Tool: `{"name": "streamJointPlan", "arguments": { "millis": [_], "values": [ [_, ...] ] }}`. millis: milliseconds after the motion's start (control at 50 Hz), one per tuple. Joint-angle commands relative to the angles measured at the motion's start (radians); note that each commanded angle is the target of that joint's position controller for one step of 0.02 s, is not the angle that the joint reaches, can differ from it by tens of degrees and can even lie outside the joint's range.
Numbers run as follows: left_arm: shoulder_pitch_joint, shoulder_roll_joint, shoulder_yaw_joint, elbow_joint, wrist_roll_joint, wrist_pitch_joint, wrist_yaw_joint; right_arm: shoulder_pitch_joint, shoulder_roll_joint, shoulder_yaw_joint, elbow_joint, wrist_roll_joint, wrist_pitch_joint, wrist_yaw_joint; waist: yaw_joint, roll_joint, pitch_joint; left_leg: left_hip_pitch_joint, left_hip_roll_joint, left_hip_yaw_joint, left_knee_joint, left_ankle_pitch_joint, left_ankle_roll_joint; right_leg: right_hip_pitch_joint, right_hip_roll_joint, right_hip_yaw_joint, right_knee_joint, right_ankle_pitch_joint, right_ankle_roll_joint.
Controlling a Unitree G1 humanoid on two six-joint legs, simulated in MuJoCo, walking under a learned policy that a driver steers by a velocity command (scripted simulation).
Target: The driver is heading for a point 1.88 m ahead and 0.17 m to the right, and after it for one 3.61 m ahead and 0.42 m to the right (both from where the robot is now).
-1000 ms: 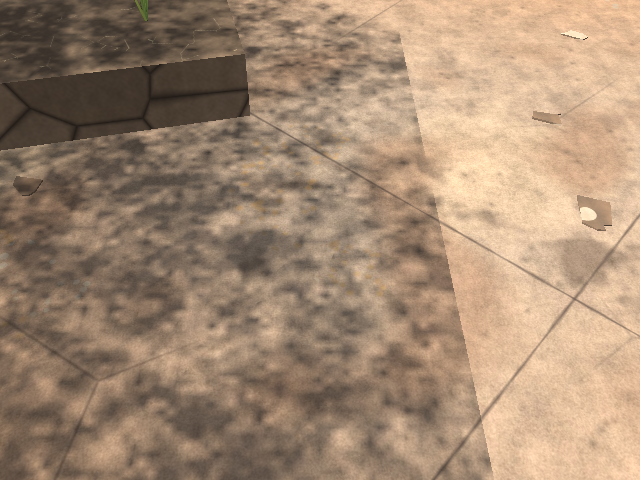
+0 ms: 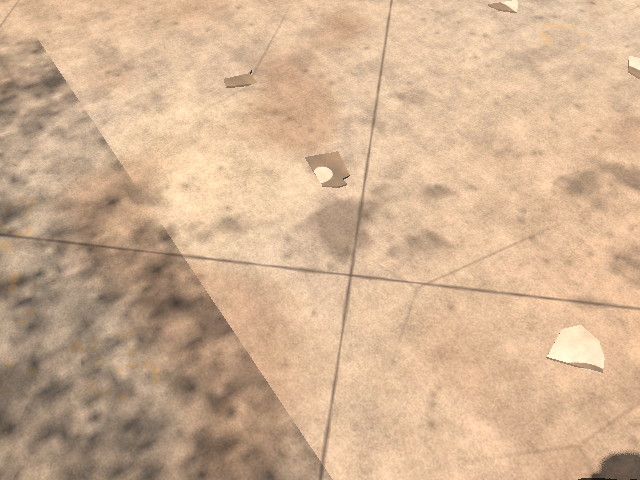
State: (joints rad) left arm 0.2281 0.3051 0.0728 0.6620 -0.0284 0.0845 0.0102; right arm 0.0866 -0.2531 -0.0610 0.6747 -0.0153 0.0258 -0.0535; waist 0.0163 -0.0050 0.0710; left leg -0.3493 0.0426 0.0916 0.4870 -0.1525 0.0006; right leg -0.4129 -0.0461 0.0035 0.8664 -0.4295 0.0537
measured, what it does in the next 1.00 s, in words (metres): walks ahead: right foot, then left foot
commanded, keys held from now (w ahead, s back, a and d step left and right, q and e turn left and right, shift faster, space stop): e+shift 0.38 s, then q+shift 0.06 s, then w+q+shift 0.56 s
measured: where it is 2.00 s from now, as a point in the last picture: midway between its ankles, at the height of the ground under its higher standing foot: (291, 216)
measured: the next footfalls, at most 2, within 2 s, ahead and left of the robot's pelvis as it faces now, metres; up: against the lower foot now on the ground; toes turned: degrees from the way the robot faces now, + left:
right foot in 0.06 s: +0.03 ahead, -0.13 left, +0.00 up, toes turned -5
left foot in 0.52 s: +0.11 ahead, +0.06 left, +0.00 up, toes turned -31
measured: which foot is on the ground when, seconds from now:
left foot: down 0.00-0.06, up 0.08-0.50, down 0.52-0.86, up 0.88-1.00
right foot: up 0.00-0.04, down 0.06-0.52, up 0.54-0.84, down 0.86-1.00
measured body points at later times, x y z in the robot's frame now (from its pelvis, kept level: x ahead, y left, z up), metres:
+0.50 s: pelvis +0.03 -0.02 +0.00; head +0.04 -0.03 +0.45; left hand +0.30 +0.18 -0.06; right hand +0.09 -0.34 -0.09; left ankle +0.08 +0.09 -0.73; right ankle -0.01 -0.12 -0.73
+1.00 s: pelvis +0.20 -0.10 +0.01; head +0.23 -0.10 +0.46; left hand +0.38 +0.15 -0.08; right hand +0.24 -0.40 -0.11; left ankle +0.14 +0.03 -0.65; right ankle +0.14 -0.21 -0.73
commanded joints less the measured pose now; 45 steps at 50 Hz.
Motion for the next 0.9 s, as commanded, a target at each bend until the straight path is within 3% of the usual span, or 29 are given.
{"name": "streamJointPlan", "arguments": {
  "millis": [20, 40, 60, 80, 100, 120, 140, 180, 240, 300, 380, 440, 480, 500, 520, 540, 560, 580, 600, 620, 660, 680, 700, 740, 780, 820, 860, 880, 900],
  "values": [
    [0.061, 0.083, 0.030, -0.074, 0.007, -0.013, -0.013, -0.035, -0.176, -0.057, -0.060, 0.015, -0.007, -0.002, 0.012, 0.170, -0.208, 0.106, 0.251, -0.110, -0.121, 0.045, 0.171, 0.131, 0.003, -0.069, -0.145, 0.111, -0.049],
    [0.109, 0.089, 0.041, -0.055, 0.011, -0.012, -0.013, -0.039, -0.164, -0.056, -0.054, 0.023, -0.006, 0.000, 0.032, 0.142, -0.200, 0.064, 0.231, -0.069, -0.064, -0.048, 0.127, 0.190, 0.030, -0.084, -0.222, 0.152, -0.081],
    [0.152, 0.111, 0.055, -0.041, 0.021, -0.013, -0.008, -0.017, -0.127, -0.052, -0.039, 0.027, -0.002, 0.003, 0.041, 0.057, -0.151, -0.038, 0.180, -0.008, 0.066, -0.187, 0.059, 0.248, 0.037, -0.022, -0.317, 0.188, -0.124],
    [0.172, 0.229, 0.085, -0.065, 0.030, -0.019, 0.014, 0.005, -0.081, -0.043, -0.047, 0.007, 0.004, 0.008, 0.025, -0.246, -0.060, -0.277, 0.037, 0.095, 0.382, -0.383, -0.053, 0.283, -0.183, 0.373, -0.499, 0.357, -0.237],
    [0.142, 0.298, 0.086, -0.104, 0.060, -0.046, 0.012, -0.142, -0.090, -0.043, -0.128, 0.001, -0.009, 0.004, 0.050, -0.312, -0.045, -0.410, -0.092, -0.107, 0.583, -0.520, -0.063, 0.196, -0.294, 0.683, -0.611, 0.344, -0.396],
    [0.096, 0.263, 0.080, -0.110, 0.075, -0.070, 0.012, -0.166, -0.113, -0.050, -0.134, 0.010, -0.019, 0.002, 0.039, -0.231, -0.048, -0.428, -0.068, -0.185, 0.672, -0.459, -0.037, 0.192, -0.279, 0.634, -0.637, 0.211, -0.381],
    [0.043, 0.230, 0.072, -0.115, 0.057, -0.083, 0.017, -0.135, -0.134, -0.059, -0.117, 0.016, -0.024, 0.002, 0.003, -0.196, -0.042, -0.421, -0.051, -0.209, 0.671, -0.349, -0.021, 0.193, -0.226, 0.556, -0.619, 0.178, -0.316],
    [-0.027, 0.179, 0.057, -0.130, 0.018, -0.077, 0.029, -0.086, -0.144, -0.071, -0.078, -0.002, -0.028, -0.004, -0.027, -0.132, -0.085, -0.369, -0.044, -0.203, 0.657, -0.224, -0.037, 0.202, -0.160, 0.443, -0.558, 0.281, -0.248],
    [0.002, 0.150, 0.049, -0.133, 0.015, -0.064, 0.046, -0.084, -0.103, -0.059, -0.072, 0.009, -0.037, 0.017, -0.023, -0.115, -0.158, -0.309, -0.088, -0.198, 0.613, -0.156, -0.065, 0.254, -0.108, 0.402, -0.507, 0.446, -0.244],
    [0.027, 0.167, 0.060, -0.134, 0.008, -0.053, 0.054, -0.125, -0.080, -0.045, -0.076, 0.017, -0.045, 0.025, 0.000, -0.127, -0.163, -0.298, -0.115, -0.213, 0.414, -0.150, -0.078, 0.321, -0.088, 0.443, -0.479, 0.452, -0.238],
    [0.002, 0.188, 0.071, -0.157, 0.009, -0.039, 0.048, -0.122, -0.099, -0.045, -0.062, 0.027, -0.057, 0.042, 0.010, -0.171, -0.171, -0.184, -0.139, -0.228, 0.243, -0.174, -0.077, 0.294, -0.079, 0.535, -0.457, 0.458, -0.244],
    [-0.034, 0.151, 0.049, -0.161, 0.019, -0.036, 0.034, -0.046, -0.129, -0.042, -0.027, 0.027, -0.061, 0.057, 0.019, -0.196, -0.223, -0.062, -0.088, -0.186, 0.166, -0.166, -0.061, 0.310, -0.100, 0.501, -0.395, 0.623, -0.242],
    [-0.011, 0.086, 0.014, -0.134, 0.014, -0.040, 0.022, 0.002, -0.083, -0.021, -0.008, 0.023, -0.069, 0.077, 0.005, -0.150, -0.255, 0.146, -0.076, -0.125, 0.023, -0.056, -0.029, 0.202, -0.056, 0.466, -0.438, 0.106, -0.219],
    [0.033, 0.074, 0.005, -0.115, 0.027, -0.047, 0.014, 0.020, -0.070, -0.020, 0.007, 0.027, -0.071, 0.081, 0.010, -0.121, -0.212, 0.211, -0.090, -0.112, 0.007, -0.111, -0.010, 0.117, -0.014, 0.439, -0.443, -0.183, -0.205],
    [0.027, 0.061, -0.005, -0.113, 0.042, -0.060, 0.008, 0.077, -0.100, -0.022, 0.018, 0.027, -0.078, 0.080, -0.007, -0.053, -0.142, 0.232, -0.016, -0.245, -0.042, -0.293, 0.040, 0.013, 0.027, 0.376, -0.319, -0.303, -0.183],
    [0.010, 0.037, -0.012, -0.137, 0.039, -0.078, 0.009, 0.165, -0.183, -0.033, 0.031, 0.020, -0.087, 0.075, -0.008, 0.094, -0.077, 0.226, 0.128, -0.525, -0.208, -0.607, 0.147, -0.115, 0.126, 0.188, -0.062, -0.235, -0.119],
    [-0.086, 0.080, 0.001, -0.195, -0.001, -0.110, 0.017, 0.219, -0.283, -0.054, 0.042, -0.001, -0.101, 0.083, -0.036, 0.264, 0.070, 0.201, 0.295, -0.969, -0.417, -0.875, 0.306, -0.367, 0.139, 0.105, 0.084, -0.206, -0.091],
    [-0.148, 0.150, 0.019, -0.194, -0.017, -0.141, 0.021, 0.191, -0.258, -0.051, 0.028, 0.012, -0.113, 0.078, -0.046, 0.193, 0.141, 0.171, 0.317, -1.023, -0.423, -0.835, 0.325, -0.420, 0.068, 0.152, 0.153, -0.091, -0.085],
    [-0.169, 0.157, 0.021, -0.184, -0.004, -0.166, 0.014, 0.197, -0.225, -0.041, 0.026, 0.024, -0.116, 0.070, -0.050, 0.138, 0.113, 0.197, 0.276, -0.924, -0.388, -0.707, 0.293, -0.410, 0.045, 0.162, 0.159, 0.001, -0.080],
    [-0.177, 0.132, 0.016, -0.174, 0.023, -0.183, 0.008, 0.219, -0.206, -0.036, 0.023, 0.035, -0.117, 0.069, -0.059, 0.120, 0.055, 0.238, 0.216, -0.827, -0.371, -0.602, 0.261, -0.376, 0.044, 0.145, 0.136, 0.049, -0.073],
    [-0.209, 0.085, 0.009, -0.172, 0.041, -0.208, -0.001, 0.259, -0.184, -0.029, 0.029, 0.051, -0.105, 0.053, -0.073, 0.131, -0.001, 0.252, 0.126, -0.671, -0.354, -0.413, 0.217, -0.282, 0.048, 0.105, 0.023, 0.153, -0.043],
    [-0.173, 0.067, -0.010, -0.145, 0.133, -0.157, -0.039, 0.268, -0.238, -0.055, 0.071, -0.012, -0.080, 0.070, -0.060, 0.105, -0.017, 0.175, 0.043, -0.573, -0.320, -0.349, 0.187, -0.191, 0.077, 0.034, 0.011, 0.171, -0.023],
    [-0.176, 0.038, -0.014, -0.148, 0.121, -0.137, -0.053, 0.284, -0.231, -0.059, 0.072, -0.011, -0.067, 0.073, -0.065, 0.143, -0.026, 0.138, 0.011, -0.543, -0.306, -0.325, 0.186, -0.139, 0.094, 0.006, -0.030, 0.148, -0.010],
    [-0.232, 0.011, -0.029, -0.173, 0.076, -0.121, -0.059, 0.305, -0.211, -0.060, 0.076, -0.001, -0.053, 0.076, -0.085, 0.195, -0.018, 0.092, -0.005, -0.559, -0.305, -0.330, 0.196, -0.077, 0.113, -0.010, -0.143, 0.110, 0.017],
    [-0.263, 0.022, -0.029, -0.180, 0.054, -0.126, -0.047, 0.295, -0.215, -0.067, 0.072, -0.001, -0.048, 0.078, -0.085, 0.207, -0.022, 0.070, -0.004, -0.592, -0.280, -0.328, 0.196, 0.011, 0.132, 0.004, -0.275, 0.087, 0.030],
    [-0.191, 0.043, -0.020, -0.148, 0.036, -0.139, -0.020, 0.244, -0.222, -0.073, 0.057, -0.001, -0.047, 0.077, -0.035, 0.167, -0.046, -0.014, -0.001, -0.611, -0.229, -0.291, 0.174, 0.230, 0.134, 0.019, -0.422, 0.180, 0.014],
    [-0.011, 0.128, 0.008, -0.097, 0.044, -0.158, 0.020, 0.223, -0.182, -0.066, 0.051, 0.010, -0.065, 0.075, 0.062, 0.072, -0.124, -0.214, -0.061, -0.537, -0.026, -0.258, 0.122, 0.616, 0.037, 0.073, -0.475, 0.208, -0.034],
    [0.136, 0.230, 0.034, -0.082, 0.077, -0.164, 0.036, 0.233, -0.100, -0.042, 0.024, 0.040, -0.083, 0.077, 0.134, -0.121, -0.254, -0.360, -0.150, -0.380, 0.275, -0.342, 0.082, 0.840, -0.207, 0.330, -0.548, -0.102, -0.088],
    [0.177, 0.308, 0.057, -0.055, 0.094, -0.151, 0.038, 0.191, -0.072, -0.021, -0.036, 0.050, -0.084, 0.069, 0.133, -0.287, -0.311, -0.501, -0.164, -0.247, 0.504, -0.374, 0.075, 0.809, -0.407, 0.704, -0.645, -0.403, -0.165]
  ]
}}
